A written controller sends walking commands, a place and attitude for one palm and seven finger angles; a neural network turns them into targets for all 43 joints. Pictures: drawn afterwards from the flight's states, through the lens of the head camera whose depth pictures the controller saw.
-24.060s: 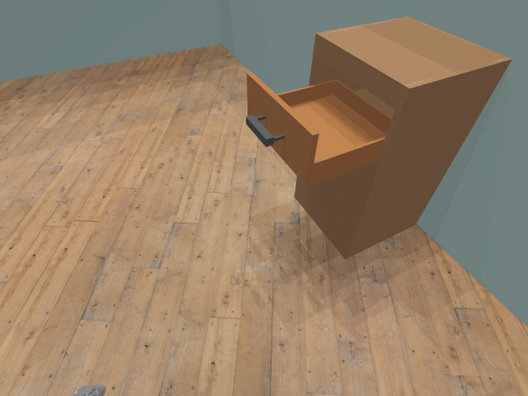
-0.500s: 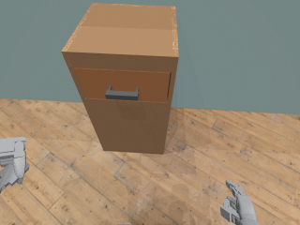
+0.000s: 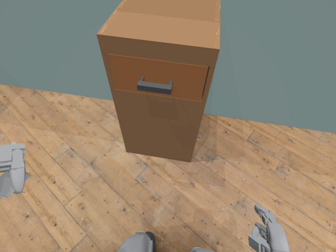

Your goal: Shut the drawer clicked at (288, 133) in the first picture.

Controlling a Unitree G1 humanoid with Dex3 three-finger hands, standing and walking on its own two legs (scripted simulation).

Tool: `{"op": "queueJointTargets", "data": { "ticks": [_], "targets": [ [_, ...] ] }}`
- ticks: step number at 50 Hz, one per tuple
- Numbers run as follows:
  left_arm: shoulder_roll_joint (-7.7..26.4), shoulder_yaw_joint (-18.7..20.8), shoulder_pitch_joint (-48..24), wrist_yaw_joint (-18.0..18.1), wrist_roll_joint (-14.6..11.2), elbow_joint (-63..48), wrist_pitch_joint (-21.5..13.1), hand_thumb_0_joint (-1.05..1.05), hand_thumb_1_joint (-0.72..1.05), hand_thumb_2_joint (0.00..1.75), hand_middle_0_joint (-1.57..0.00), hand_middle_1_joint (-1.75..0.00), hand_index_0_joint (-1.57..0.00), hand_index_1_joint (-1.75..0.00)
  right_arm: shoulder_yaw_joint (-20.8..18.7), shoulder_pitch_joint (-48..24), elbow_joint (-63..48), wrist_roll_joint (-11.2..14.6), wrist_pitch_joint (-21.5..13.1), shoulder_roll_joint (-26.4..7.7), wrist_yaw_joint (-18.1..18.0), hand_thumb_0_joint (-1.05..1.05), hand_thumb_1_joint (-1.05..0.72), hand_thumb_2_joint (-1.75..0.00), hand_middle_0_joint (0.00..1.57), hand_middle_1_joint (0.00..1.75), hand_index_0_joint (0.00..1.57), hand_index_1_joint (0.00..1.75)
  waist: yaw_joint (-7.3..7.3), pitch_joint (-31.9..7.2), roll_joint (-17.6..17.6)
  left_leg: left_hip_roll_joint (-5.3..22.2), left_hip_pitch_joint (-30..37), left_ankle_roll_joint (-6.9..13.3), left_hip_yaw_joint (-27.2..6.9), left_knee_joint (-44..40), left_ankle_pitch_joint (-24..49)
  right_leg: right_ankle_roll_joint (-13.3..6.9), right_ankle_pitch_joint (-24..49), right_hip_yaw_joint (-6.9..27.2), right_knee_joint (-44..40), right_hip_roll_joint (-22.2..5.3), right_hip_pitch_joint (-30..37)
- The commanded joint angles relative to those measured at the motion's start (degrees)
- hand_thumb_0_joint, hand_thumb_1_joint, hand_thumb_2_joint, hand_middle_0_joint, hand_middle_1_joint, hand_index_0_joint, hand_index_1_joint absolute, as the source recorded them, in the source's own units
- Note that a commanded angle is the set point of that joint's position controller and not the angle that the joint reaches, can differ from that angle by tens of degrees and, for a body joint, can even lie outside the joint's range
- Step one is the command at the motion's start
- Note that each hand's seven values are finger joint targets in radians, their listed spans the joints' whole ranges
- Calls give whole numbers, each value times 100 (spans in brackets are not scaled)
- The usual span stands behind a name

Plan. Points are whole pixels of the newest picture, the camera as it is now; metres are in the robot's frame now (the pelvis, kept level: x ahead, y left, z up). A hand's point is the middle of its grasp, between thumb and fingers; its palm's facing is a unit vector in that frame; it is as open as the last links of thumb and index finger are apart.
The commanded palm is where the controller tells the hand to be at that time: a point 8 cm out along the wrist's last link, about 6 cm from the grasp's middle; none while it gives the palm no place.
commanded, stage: step back with the hand held close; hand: left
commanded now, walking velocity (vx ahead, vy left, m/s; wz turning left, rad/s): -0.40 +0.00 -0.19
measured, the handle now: (155, 84) +0.73 +0.07 -0.08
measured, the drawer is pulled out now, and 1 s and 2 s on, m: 0.00 0.00 0.00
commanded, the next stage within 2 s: stop stepping back and stand still in 0.20 s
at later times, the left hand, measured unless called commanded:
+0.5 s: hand (23, 232) +0.13 +0.19 +0.19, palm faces +0.19 -0.85 -0.49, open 3.2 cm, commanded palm +0.07 +0.26 +0.19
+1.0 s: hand out of the picture +0.10 +0.21 +0.18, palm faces +0.25 -0.86 -0.45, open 3.2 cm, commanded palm +0.06 +0.26 +0.19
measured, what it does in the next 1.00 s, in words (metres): walks backwards: left foot, then right foot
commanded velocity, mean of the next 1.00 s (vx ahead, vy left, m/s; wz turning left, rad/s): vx -0.04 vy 0.02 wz -0.06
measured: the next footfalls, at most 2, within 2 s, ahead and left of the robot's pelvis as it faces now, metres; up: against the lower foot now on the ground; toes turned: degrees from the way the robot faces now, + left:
left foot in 0.18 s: -0.01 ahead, +0.10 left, +0.00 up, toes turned -5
right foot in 0.46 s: -0.11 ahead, -0.12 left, +0.00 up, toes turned -8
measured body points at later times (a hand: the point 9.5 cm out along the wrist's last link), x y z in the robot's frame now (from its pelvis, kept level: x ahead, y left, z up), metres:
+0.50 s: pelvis -0.09 +0.00 +0.00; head -0.06 +0.00 +0.45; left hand +0.11 +0.24 +0.22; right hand +0.05 -0.24 -0.08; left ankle +0.00 +0.12 -0.71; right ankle -0.15 -0.11 -0.72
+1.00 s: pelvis -0.11 +0.00 +0.02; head -0.11 +0.00 +0.47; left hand +0.08 +0.26 +0.20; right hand +0.03 -0.26 -0.06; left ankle -0.05 +0.10 -0.72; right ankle -0.15 -0.11 -0.72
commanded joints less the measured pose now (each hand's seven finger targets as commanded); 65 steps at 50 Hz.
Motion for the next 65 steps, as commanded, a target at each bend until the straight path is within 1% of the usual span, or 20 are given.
{"op": "queueJointTargets", "data": {
  "ticks": [1, 4, 6, 7, 8, 9, 10, 11, 15, 20, 21, 23, 24, 29, 35, 46, 57, 58, 60, 65],
  "targets": [
    [753, 547, 80, 304, -150, -985, -208, 0, 90, 90, -140, -160, -140, -160, -426, -552, -619, -10, -148, -592, 120, 0, -90, -90, 20, 30, 20, 30, 111, -1058, -1038, -176, 815, -332, -268, 2880, -1256, -1005, -1739, 2564, -2449, -2328, -1061],
    [704, 557, -42, 257, -74, -927, -197, 0, 90, 90, -140, -160, -140, -160, -271, -535, -639, -14, -71, -420, 77, 0, -90, -90, 20, 30, 20, 30, 79, -915, -1359, 44, 1067, -224, -173, 1336, -1072, -612, 570, 1384, -1699, -1629, -520],
    [628, 384, -237, 236, -106, -995, -250, 0, 90, 90, -140, -160, -140, -160, -173, -634, -543, 29, -67, -510, -41, 0, -90, -90, 20, 30, 20, 30, 6, -670, -667, -55, 1567, -157, -7, -911, -365, -176, 684, 891, -858, -1020, -503],
    [599, 259, -484, 226, -104, -1199, -325, 0, 90, 90, -140, -160, -140, -160, -193, -781, -552, 8, -115, -641, -109, 0, -90, -90, 20, 30, 20, 30, 29, -538, 434, 389, 1431, -70, -204, -1631, 70, -19, 540, 677, -58, -644, -309],
    [674, 389, -643, 256, -26, -1282, -401, 0, 90, 90, -140, -160, -140, -160, -217, -699, -549, -51, -204, -787, -110, 0, -90, -90, 20, 30, 20, 30, 83, -706, 1607, 1613, 843, 450, -1563, -1993, 824, 194, -374, 384, 1311, -184, -188],
    [705, 449, -700, 295, 12, -1347, -418, 0, 90, 90, -140, -160, -140, -160, -232, -372, -488, -135, -394, -560, -83, 0, -90, -90, 20, 30, 20, 30, 56, -1031, 1462, 2178, 1078, 807, -1812, -1842, 1822, 218, -1518, 470, 2567, -66, -622],
    [748, 522, -693, 299, -38, -1283, -460, 0, 90, 90, -140, -160, -140, -160, -298, -253, -400, -140, -524, -562, -35, 0, -90, -90, 20, 30, 20, 30, 98, -1102, 928, 2166, 1471, 907, -1368, -1593, 2578, 203, -1639, 593, 3056, -28, -945],
    [706, 610, -320, 224, -70, -922, -457, 0, 90, 90, -140, -160, -140, -160, -382, -256, -382, -129, -597, -614, 62, 0, -90, -90, 20, 30, 20, 30, 89, -1441, 939, 2179, 1097, 881, -1225, -1627, 1638, 201, -1600, 575, 3559, -81, -542],
    [518, 401, -316, 151, -175, -1800, -250, 0, 90, 90, -140, -160, -140, -160, -375, -368, -450, -114, -665, -638, 265, 0, -90, -90, 20, 30, 20, 30, 174, -1312, 916, 1934, 1405, 743, -656, -1361, 2240, 275, -1594, 206, 2590, -253, -511],
    [510, 435, 341, 179, -169, -1557, -82, 0, 90, 90, -140, -160, -140, -160, -166, -344, -754, -3, -628, -645, 303, 0, -90, -90, 20, 30, 20, 30, 179, -1104, 1151, 1160, 653, 152, -305, -1590, -1761, 142, -1264, -522, -415, -203, 1169],
    [632, 537, 358, 184, -130, -1444, -50, 0, 90, 90, -140, -160, -140, -160, -163, -368, -808, 7, -563, -603, 272, 0, -90, -90, 20, 30, 20, 30, 156, -899, 553, 760, 437, -60, 73, -1080, -1822, 38, -1259, -299, -1134, -364, 1206],
    [891, 755, 362, 198, -224, -1177, -39, 0, 90, 90, -140, -160, -140, -160, -140, -360, -775, 4, -397, -483, 227, 0, -90, -90, 20, 30, 20, 30, 122, -722, -1166, 132, 437, -301, 262, 1053, -1143, -718, -2062, 1960, -2448, -1900, 245],
    [1046, 894, 105, 272, -268, -1111, -67, 0, 90, 90, -140, -160, -140, -160, -102, -354, -663, -27, -390, -535, 189, 0, -90, -90, 20, 30, 20, 30, 116, -652, -1149, 159, 355, -269, 92, 1515, -779, -906, -1368, 2051, -2503, -2316, 197],
    [538, 574, 539, 294, -192, -544, -50, 0, 90, 90, -140, -160, -140, -160, -45, -417, -542, 135, -451, -534, 51, 0, -90, -90, 20, 30, 20, 30, 58, -919, -517, 134, 1544, -65, 153, -798, 105, -291, -8, 455, -1168, -1352, 726],
    [616, 360, 310, 208, -86, -935, -217, 0, 90, 90, -140, -160, -140, -160, -56, -295, -508, 66, -655, -719, -25, 0, -90, -90, 20, 30, 20, 30, 153, -868, 654, 691, 1741, 248, -713, -1330, 1555, 167, 643, -107, -516, -662, 987],
    [440, 312, 264, 212, -147, -529, -251, 0, 90, 90, -140, -160, -140, -160, -147, -332, -518, 35, -606, -672, 55, 0, -90, -90, 20, 30, 20, 30, 93, -499, -95, 249, 1802, -42, -159, -846, -29, -63, -598, 633, -1832, -882, 392],
    [462, 107, -418, 189, -58, -789, -71, 0, 90, 90, -140, -160, -140, -160, -45, -439, -577, -8, -656, -647, -42, 0, -90, -90, 20, 30, 20, 30, 156, -703, 238, 399, 2068, 19, -344, -1604, 77, 131, -10, 90, -1502, -500, 844],
    [-286, -1879, -834, -608, 483, 4244, 895, 0, 90, 90, -140, -160, -140, -160, -387, -653, 913, 15, -749, -1754, 500, 0, -90, -90, 20, 30, 20, 30, 18, -416, 193, 560, 1309, 77, -610, -542, 1778, -14, 1055, -138, -380, -881, 400],
    [-641, -1811, -689, -706, 333, 4351, 1452, 0, 90, 90, -132, -151, -132, -151, -261, -108, 758, 69, -252, -1105, 494, 0, -90, -90, 20, 30, 20, 30, 98, -852, 148, 599, 1725, 25, -358, -410, 1586, 25, 179, -26, -475, -895, 268],
    [-573, -1898, -1323, -709, 386, 5719, 1469, 0, 90, 90, -112, -130, -112, -130, -131, -175, 912, -123, -14, -1029, 433, 0, -90, -90, 20, 30, 20, 30, 230, -1088, -1140, 543, 1298, 236, -743, -499, 1538, -123, 254, 30, -371, -825, 838]
  ]
}}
